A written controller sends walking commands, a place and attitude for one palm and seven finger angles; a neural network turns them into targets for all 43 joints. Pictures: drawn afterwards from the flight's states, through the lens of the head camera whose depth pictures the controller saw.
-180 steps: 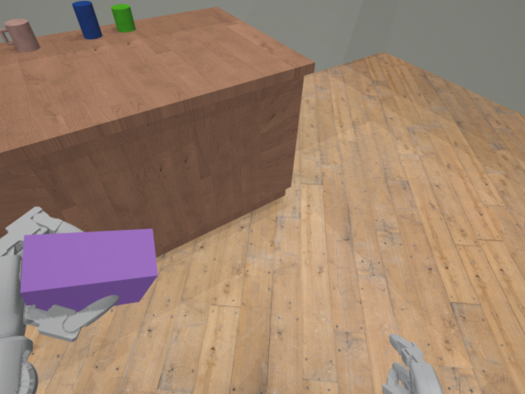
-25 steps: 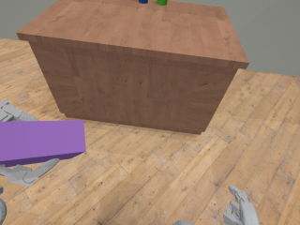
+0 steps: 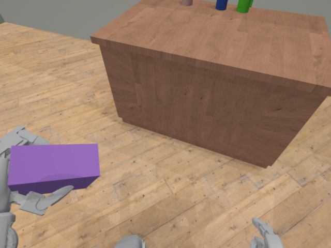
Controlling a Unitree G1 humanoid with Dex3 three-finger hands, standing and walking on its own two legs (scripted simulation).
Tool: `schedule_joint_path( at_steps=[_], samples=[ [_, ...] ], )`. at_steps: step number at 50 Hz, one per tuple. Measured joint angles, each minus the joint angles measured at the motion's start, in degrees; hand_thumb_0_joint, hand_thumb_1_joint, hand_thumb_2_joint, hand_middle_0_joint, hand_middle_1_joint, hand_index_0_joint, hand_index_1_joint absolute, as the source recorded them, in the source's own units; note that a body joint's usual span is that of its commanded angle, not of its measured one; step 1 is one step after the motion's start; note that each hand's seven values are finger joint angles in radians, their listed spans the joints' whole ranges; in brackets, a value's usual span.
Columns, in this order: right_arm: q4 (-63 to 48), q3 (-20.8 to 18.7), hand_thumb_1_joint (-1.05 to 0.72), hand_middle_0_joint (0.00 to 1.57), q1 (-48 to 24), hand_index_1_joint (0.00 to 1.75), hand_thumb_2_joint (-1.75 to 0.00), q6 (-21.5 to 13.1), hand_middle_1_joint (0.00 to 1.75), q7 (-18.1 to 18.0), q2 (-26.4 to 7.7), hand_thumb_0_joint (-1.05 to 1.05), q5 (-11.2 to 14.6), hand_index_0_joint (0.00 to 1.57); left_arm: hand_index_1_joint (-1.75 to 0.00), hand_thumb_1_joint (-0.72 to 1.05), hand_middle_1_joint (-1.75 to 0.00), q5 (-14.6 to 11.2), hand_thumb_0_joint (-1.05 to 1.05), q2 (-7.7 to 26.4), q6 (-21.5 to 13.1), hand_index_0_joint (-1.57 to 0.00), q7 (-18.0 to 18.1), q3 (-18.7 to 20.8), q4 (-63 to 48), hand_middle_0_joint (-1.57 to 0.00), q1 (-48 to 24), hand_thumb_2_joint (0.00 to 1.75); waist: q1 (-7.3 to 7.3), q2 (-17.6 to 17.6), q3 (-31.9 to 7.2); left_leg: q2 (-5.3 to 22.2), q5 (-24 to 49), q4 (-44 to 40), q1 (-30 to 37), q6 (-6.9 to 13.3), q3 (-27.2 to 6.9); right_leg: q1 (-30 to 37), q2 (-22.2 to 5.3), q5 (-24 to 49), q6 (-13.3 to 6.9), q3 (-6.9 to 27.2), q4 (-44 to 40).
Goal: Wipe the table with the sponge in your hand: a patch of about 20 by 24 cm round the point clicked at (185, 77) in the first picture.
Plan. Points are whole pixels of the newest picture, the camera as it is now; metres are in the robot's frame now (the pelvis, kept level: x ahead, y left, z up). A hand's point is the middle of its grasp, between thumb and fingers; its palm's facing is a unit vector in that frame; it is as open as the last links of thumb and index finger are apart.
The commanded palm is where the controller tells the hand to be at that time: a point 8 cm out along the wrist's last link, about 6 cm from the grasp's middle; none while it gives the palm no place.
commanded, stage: walk to a spot facing it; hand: left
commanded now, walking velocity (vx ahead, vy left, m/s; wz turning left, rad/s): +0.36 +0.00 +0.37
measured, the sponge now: (68, 170) +0.22 +0.19 +0.15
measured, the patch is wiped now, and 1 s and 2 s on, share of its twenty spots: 0.00 0.00 0.00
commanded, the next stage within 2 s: turn to face it in 0.62 s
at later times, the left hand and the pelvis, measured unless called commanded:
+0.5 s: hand (40, 130) +0.28 +0.25 +0.19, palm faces +0.51 -0.72 -0.47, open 9.9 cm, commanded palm +0.24 +0.29 +0.17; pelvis +0.11 -0.01 -0.01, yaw +6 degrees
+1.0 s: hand (58, 102) +0.38 +0.27 +0.17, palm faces +0.58 -0.72 -0.38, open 9.9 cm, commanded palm +0.31 +0.28 +0.17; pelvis +0.19 -0.01 -0.02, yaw +8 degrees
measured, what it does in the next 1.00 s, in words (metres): walks ahead: left foot, then right foot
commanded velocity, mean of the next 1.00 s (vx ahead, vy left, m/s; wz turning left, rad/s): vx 0.19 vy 0.00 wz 0.01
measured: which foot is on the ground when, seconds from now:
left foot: up 0.00-0.14, down 0.16-0.54, up 0.56-0.88, down 0.90-1.00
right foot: down 0.00-0.16, up 0.18-0.50, down 0.52-0.90, up 0.92-1.00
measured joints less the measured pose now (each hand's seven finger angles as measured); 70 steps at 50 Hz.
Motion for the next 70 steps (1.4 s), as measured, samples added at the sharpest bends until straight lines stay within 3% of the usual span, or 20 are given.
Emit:
schedule_joint_path(
  at_steps=[7,9,11,14,19,25,27,30,32,34,39,45,48,51,60,62,63,65,67,70],
  samples=[
    [-4.0,-2.2,-0.91,0.2,1.8,0.3,-0.9,-0.4,0.3,-0.9,-2.4,0.01,0.3,0.2,-1.33,-0.47,-1.33,-0.3,0.0,1.3,-0.2,-0.77,2.7,2.5,-3.5,-0.77,0.5,0.99,1.32,-2.6,1.3,-0.1,3.0,-26.4,10.1,1.8,6.7,0.7,-3.7,-5.4,2.3,-1.9,5.4],
    [-5.0,-2.8,-0.91,0.2,0.4,0.3,-0.9,-1.0,0.3,-1.1,-2.4,0.01,0.5,0.2,-1.33,-0.47,-1.33,-0.3,0.0,1.0,-0.5,-0.77,3.6,3.2,-4.2,-0.77,-1.3,0.99,1.24,-2.1,2.4,-0.1,9.2,-27.1,11.0,3.7,6.1,-3.8,-3.8,-10.0,2.4,0.5,17.8],
    [-4.0,-2.7,-0.91,0.19,-1.9,0.3,-0.9,-1.3,0.3,-0.5,-0.3,0.01,0.8,0.2,-1.33,-0.47,-1.33,0.3,0.0,1.6,-1.0,-0.77,3.3,3.1,-1.8,-0.77,-5.0,0.99,0.78,-2.6,3.8,-0.3,7.1,-23.4,10.4,4.0,5.4,-9.6,-1.9,-13.4,1.9,5.3,32.5],
    [-3.1,-0.8,-0.91,0.19,-3.4,0.3,-0.9,-2.0,0.3,0.7,3.3,0.01,1.1,0.2,-1.33,-0.47,-1.33,0.7,0.0,2.5,-0.3,-0.77,2.3,3.3,-1.4,-0.77,-6.0,0.99,-0.33,-2.4,3.3,-0.1,5.7,-24.7,11.3,3.5,3.8,-17.2,-0.1,-11.6,2.2,7.0,42.1],
    [-3.3,2.2,-0.9,0.2,-1.5,0.3,-0.9,-4.0,0.3,1.8,7.0,0.01,0.8,0.2,-1.33,-0.47,-1.33,0.1,0.0,2.0,-2.2,-0.77,1.2,2.9,-6.3,-0.77,-0.2,0.99,0.24,-0.1,1.7,1.5,7.3,-30.6,14.4,2.0,2.5,-21.2,-0.5,-4.9,2.8,4.6,31.4],
    [-1.8,3.3,-0.9,0.2,0.8,0.3,-0.9,-3.1,0.3,0.6,7.0,0.01,0.5,0.21,-1.33,-0.47,-1.33,0.0,0.0,2.2,-2.7,-0.77,0.9,3.2,-1.3,-0.77,-0.5,0.99,2.16,3.3,0.0,3.1,4.5,-30.0,16.8,0.0,0.9,-12.4,1.5,-3.2,3.2,1.2,10.8],
    [-1.7,3.1,-0.9,0.2,0.8,0.3,-0.9,-2.3,0.3,0.2,6.0,0.01,0.7,0.21,-1.33,-0.47,-1.33,0.4,0.0,2.1,-1.5,-0.77,1.2,3.2,0.9,-0.77,-2.4,0.99,2.14,3.6,-0.2,3.4,0.6,-23.7,14.9,0.8,0.2,-9.3,2.2,1.1,1.3,0.6,5.9],
    [0.9,1.8,-0.9,0.2,-1.2,0.3,-0.9,-0.9,0.3,0.3,2.7,0.01,0.7,0.21,-1.33,-0.47,-1.33,0.3,0.0,-0.6,0.2,-0.77,1.1,0.9,4.0,-0.77,-5.8,0.99,1.42,4.5,1.1,1.2,-5.9,-3.2,7.9,1.4,-2.6,-8.9,1.6,-0.1,-2.3,-1.0,10.2],
    [1.7,0.9,-0.9,0.2,-2.1,0.3,-0.9,0.1,0.3,0.4,0.9,0.01,0.7,0.21,-1.33,-0.47,-1.33,0.1,0.0,-1.8,0.5,-0.77,0.7,0.2,3.8,-0.77,-5.3,0.99,0.6,3.5,1.8,0.1,-4.7,6.6,3.7,0.6,-2.1,-7.3,0.9,-1.2,-2.7,-1.5,9.3],
    [1.1,0.1,-0.9,0.2,-2.4,0.3,-0.9,0.7,0.3,0.3,-0.4,0.01,0.6,0.21,-1.33,-0.47,-1.33,0.3,0.0,-1.8,0.2,-0.77,0.6,0.1,2.2,-0.77,-3.3,0.99,-0.5,2.3,2.4,0.2,-3.3,9.3,0.9,-0.1,-0.8,-5.4,0.4,-0.8,-2.3,-2.1,7.0],
    [-2.9,-1.9,-0.91,0.2,-1.3,0.3,-0.9,1.2,0.3,-0.5,-2.0,0.01,0.3,0.2,-1.33,-0.47,-1.33,0.0,0.0,1.4,-1.3,-0.77,1.4,2.1,-4.0,-0.77,2.0,0.99,-1.46,-1.4,3.7,1.5,-0.4,-6.9,1.4,-0.3,3.5,-2.6,-0.8,-0.5,-2.2,-3.5,3.2],
    [-5.6,-2.6,-0.91,0.19,-1.0,0.3,-0.9,1.1,0.3,-1.3,-3.1,0.01,0.5,0.2,-1.33,-0.47,-1.33,-0.3,0.0,2.3,-2.1,-0.77,3.2,4.2,-6.9,-0.77,3.0,0.99,1.29,-0.4,2.9,1.4,11.5,-29.7,11.5,1.1,5.9,-2.8,0.7,-4.9,-0.8,-2.1,8.2],
    [-4.9,-1.8,-0.91,0.19,-3.1,0.3,-0.9,1.0,0.3,-1.4,-0.1,0.01,0.6,0.2,-1.33,-0.47,-1.34,-0.1,0.0,2.6,-2.3,-0.77,3.2,3.8,-2.2,-0.77,-3.2,0.99,2.28,-1.9,2.8,1.5,8.3,-26.3,11.4,2.6,7.2,-6.8,1.8,-12.3,0.3,3.9,19.0],
    [-5.2,0.4,-0.91,0.19,-4.8,0.3,-0.9,0.1,0.3,0.1,3.0,0.01,0.5,0.2,-1.33,-0.47,-1.34,0.1,0.0,1.7,-0.9,-0.77,2.6,3.2,1.2,-0.77,-6.7,0.99,2.13,-1.1,2.7,3.1,7.6,-26.9,12.2,2.0,7.7,-11.3,3.5,-12.7,1.3,6.0,26.9],
    [-8.7,4.1,-0.9,0.2,-3.4,0.3,-0.9,-2.7,0.3,3.8,6.7,0.0,0.4,0.21,-1.34,-0.47,-1.34,-0.7,0.0,2.4,-1.0,-0.77,0.2,2.4,-3.2,-0.77,-2.7,0.99,2.61,2.8,4.3,9.7,7.3,-25.7,12.4,-1.7,11.2,-10.7,3.5,-4.2,3.2,2.9,12.3],
    [-8.4,3.6,-0.9,0.2,-3.0,0.3,-0.9,-2.4,0.3,3.9,5.6,0.0,0.7,0.21,-1.34,-0.47,-1.34,-0.5,0.0,2.7,-1.1,-0.77,0.0,2.7,-2.5,-0.77,-3.2,0.99,2.39,4.4,5.2,11.8,5.6,-22.0,11.2,-2.5,10.7,-9.7,4.8,0.1,0.3,2.1,10.3],
    [-7.8,3.2,-0.9,0.2,-3.0,0.3,-0.9,-1.9,0.3,3.7,4.7,0.0,0.9,0.21,-1.34,-0.47,-1.34,-0.5,0.0,2.5,-1.1,-0.77,-0.1,2.5,-2.0,-0.77,-3.5,0.99,2.04,5.0,5.6,11.5,1.1,-18.8,9.8,-2.7,9.0,-10.3,5.3,-0.2,-1.8,2.0,11.5],
    [-5.8,2.3,-0.9,0.2,-3.8,0.3,-0.9,-0.5,0.3,3.3,3.0,0.01,1.1,0.21,-1.34,-0.47,-1.34,-1.1,0.0,1.7,-0.5,-0.77,0.1,2.7,-1.7,-0.77,-3.2,0.99,1.96,4.1,5.9,7.6,-6.5,-7.8,6.0,-2.9,4.0,-11.8,5.4,-1.0,-4.4,3.5,12.6],
    [-4.5,1.6,-0.9,0.2,-4.6,0.3,-0.9,1.1,0.3,2.8,1.3,0.01,0.9,0.21,-1.34,-0.47,-1.34,-1.5,0.0,1.0,0.1,-0.77,0.5,3.2,-2.1,-0.77,-1.6,0.99,1.4,3.1,6.4,4.0,-7.9,2.1,3.1,-3.5,0.8,-11.9,5.8,0.1,-5.1,5.4,11.2],
    [-3.8,0.2,-0.9,0.2,-4.7,0.3,-0.9,2.7,0.3,2.1,-0.7,0.01,0.8,0.2,-1.34,-0.47,-1.34,-1.7,0.0,0.9,0.2,-0.77,0.9,3.6,-2.7,-0.77,0.8,0.99,0.12,2.0,6.1,1.0,-6.1,7.6,1.5,-4.0,-0.8,-11.2,6.9,2.8,-5.6,7.3,7.7]
  ],
)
